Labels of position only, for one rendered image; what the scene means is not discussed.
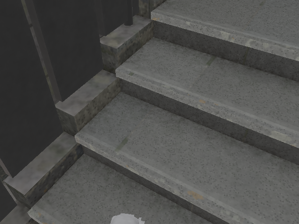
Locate left robot thigh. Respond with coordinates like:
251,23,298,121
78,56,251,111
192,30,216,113
111,213,145,224

